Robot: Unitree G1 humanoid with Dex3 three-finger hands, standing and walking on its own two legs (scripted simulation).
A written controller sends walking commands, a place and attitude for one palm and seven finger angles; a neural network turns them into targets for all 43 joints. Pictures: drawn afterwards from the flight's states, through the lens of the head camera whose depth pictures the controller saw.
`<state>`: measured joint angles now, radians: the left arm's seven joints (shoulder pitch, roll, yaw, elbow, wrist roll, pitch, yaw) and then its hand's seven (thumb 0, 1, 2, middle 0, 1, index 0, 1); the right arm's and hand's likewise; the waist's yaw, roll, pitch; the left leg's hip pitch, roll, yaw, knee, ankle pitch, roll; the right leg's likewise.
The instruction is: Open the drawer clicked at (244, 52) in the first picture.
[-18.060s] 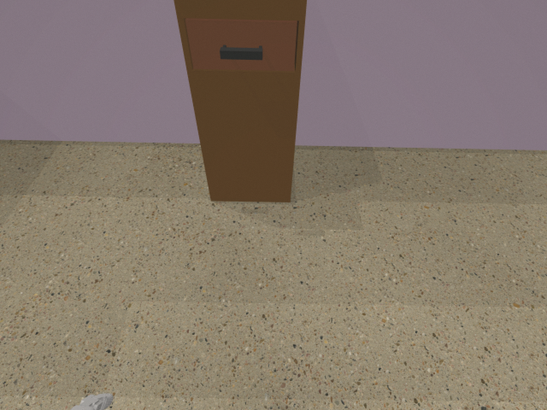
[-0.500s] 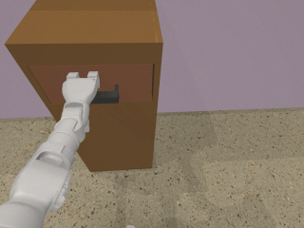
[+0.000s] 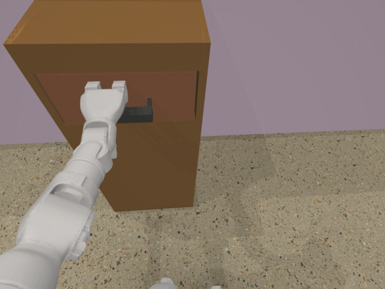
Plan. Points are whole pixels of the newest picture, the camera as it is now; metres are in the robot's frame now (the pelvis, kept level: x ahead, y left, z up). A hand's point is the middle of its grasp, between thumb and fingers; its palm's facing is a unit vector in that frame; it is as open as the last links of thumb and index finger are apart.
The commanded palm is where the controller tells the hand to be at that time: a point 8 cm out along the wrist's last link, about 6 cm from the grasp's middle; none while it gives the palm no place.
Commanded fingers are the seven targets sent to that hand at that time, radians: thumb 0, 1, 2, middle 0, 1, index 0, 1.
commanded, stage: lift the fingers back up to retry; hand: left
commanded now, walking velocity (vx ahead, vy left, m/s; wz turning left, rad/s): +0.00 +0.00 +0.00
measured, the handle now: (124, 108) +0.52 +0.16 +0.05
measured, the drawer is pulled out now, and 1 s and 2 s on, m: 0.00 0.00 0.00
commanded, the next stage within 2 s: re-aim the fingers above the handle in 0.78 s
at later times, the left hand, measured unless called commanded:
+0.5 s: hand (107, 118) +0.48 +0.19 +0.06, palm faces -0.01 -0.07 -1.00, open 13.7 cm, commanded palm +0.46 +0.18 +0.15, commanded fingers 0.00 -0.50 0.30 -0.30 -1.20 -0.30 -1.20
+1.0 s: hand (109, 107) +0.48 +0.18 +0.10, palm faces +0.00 -0.06 -1.00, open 13.7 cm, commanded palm +0.45 +0.18 +0.16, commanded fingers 0.00 -0.50 0.30 -0.30 -1.20 -0.30 -1.20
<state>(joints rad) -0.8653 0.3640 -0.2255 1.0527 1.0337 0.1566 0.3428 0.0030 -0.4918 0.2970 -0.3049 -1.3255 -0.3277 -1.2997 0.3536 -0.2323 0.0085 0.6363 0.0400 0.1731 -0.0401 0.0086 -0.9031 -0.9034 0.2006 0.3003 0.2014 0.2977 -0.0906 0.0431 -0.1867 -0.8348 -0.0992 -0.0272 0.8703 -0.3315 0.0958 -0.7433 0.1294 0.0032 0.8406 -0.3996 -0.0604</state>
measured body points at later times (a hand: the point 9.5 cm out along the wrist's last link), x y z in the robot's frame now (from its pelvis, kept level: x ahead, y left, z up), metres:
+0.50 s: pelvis +0.02 +0.01 +0.02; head +0.08 +0.01 +0.46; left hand +0.47 +0.19 +0.12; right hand +0.07 -0.25 -0.11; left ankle +0.04 +0.05 -0.69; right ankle +0.00 -0.09 -0.69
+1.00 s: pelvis +0.05 +0.00 +0.03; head +0.08 -0.02 +0.48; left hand +0.47 +0.18 +0.15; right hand +0.16 -0.25 -0.10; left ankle +0.04 +0.05 -0.69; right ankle +0.00 -0.09 -0.69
